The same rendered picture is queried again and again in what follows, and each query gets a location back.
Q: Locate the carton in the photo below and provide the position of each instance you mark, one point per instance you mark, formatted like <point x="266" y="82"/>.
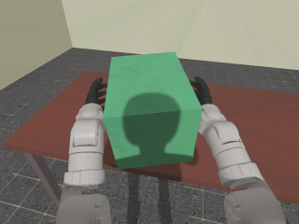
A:
<point x="151" y="113"/>

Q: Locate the left robot forearm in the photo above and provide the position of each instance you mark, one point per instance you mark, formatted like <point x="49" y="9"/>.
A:
<point x="86" y="149"/>

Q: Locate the table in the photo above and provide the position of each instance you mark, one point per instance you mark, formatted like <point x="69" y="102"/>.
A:
<point x="267" y="123"/>

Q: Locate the robot right hand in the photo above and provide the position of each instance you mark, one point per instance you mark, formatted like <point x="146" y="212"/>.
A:
<point x="202" y="93"/>

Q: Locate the right robot upper arm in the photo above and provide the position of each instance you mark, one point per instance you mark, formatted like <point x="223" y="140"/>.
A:
<point x="253" y="206"/>

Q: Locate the robot left hand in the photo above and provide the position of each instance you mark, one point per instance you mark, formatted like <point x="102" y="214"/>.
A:
<point x="95" y="93"/>

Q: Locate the left robot upper arm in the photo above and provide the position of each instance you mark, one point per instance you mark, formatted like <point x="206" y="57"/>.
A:
<point x="84" y="209"/>

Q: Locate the right robot forearm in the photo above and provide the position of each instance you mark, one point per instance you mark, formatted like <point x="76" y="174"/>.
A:
<point x="235" y="167"/>

